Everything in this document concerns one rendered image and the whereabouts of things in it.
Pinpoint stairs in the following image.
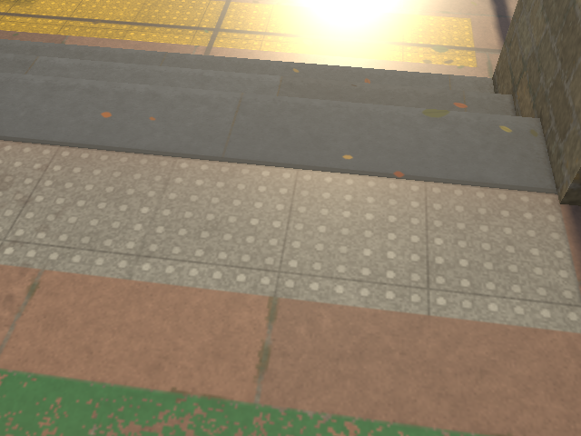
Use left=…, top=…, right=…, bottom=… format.
left=0, top=39, right=516, bottom=116

